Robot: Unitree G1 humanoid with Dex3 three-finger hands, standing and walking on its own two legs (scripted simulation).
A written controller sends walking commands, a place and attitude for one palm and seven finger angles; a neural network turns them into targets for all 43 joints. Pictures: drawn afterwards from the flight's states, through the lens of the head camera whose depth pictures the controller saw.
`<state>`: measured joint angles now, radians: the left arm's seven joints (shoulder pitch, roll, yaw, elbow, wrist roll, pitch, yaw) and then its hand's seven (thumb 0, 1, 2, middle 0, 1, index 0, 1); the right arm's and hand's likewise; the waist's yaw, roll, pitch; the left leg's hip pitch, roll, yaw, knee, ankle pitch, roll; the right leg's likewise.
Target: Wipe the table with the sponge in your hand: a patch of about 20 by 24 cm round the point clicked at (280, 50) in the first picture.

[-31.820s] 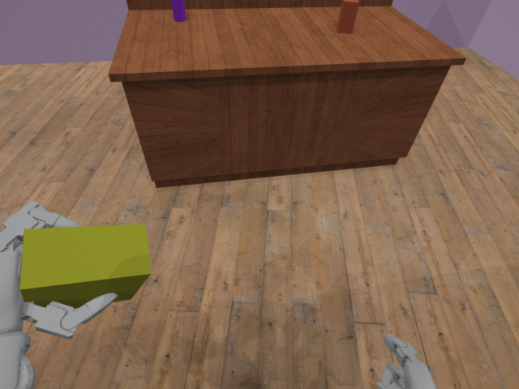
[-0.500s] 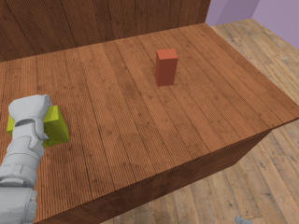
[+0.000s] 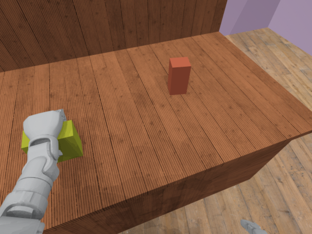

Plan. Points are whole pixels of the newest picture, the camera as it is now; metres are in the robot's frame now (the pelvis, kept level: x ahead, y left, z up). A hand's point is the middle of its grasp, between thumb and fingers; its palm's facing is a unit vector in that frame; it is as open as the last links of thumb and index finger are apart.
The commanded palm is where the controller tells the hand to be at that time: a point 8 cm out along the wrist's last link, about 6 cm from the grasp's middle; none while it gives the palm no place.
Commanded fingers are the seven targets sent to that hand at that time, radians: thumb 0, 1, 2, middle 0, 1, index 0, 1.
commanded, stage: wipe back along the first lane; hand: left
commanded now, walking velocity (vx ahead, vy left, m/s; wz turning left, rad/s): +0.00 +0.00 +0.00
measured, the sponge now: (57, 147) +0.35 +0.33 -0.03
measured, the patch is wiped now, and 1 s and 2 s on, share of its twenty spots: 0.95 1.00 1.00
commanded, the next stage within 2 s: lift the sponge slowly off the table in 1.04 s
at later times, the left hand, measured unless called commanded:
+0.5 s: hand (53, 154) +0.30 +0.30 +0.02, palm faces -0.04 -0.05 -1.00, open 10.1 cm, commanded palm +0.26 +0.28 +0.06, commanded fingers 0.00 0.10 1.30 -1.20 -1.60 -1.20 -1.60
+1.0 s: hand (51, 179) +0.24 +0.28 +0.02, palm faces -0.03 -0.06 -1.00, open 10.1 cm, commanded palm +0.20 +0.26 +0.06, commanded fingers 0.00 0.10 1.30 -1.20 -1.60 -1.20 -1.60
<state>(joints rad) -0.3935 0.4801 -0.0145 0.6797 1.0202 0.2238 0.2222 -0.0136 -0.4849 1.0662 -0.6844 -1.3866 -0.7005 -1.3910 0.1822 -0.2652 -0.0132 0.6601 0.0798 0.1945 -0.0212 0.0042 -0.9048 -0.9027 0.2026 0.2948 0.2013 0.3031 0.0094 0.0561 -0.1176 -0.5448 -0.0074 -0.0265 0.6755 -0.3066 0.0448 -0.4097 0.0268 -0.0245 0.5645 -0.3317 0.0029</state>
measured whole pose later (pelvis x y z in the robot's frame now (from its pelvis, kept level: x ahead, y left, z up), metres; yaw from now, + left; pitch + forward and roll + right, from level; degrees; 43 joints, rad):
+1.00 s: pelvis -0.01 -0.02 +0.01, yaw +0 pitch +4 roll -2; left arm 0.08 0.39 -0.08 0.20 0.99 0.31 0.23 0.00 -0.48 1.06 -0.69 -1.37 -0.70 -1.38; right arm 0.08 -0.26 0.00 0.63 0.07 0.13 -0.04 0.01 -0.90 -0.90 0.20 0.29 0.20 0.30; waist 0.08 0.08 -0.09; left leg -0.39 0.00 -0.02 0.62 -0.28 0.03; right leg -0.28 0.03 -0.02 0.55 -0.33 -0.01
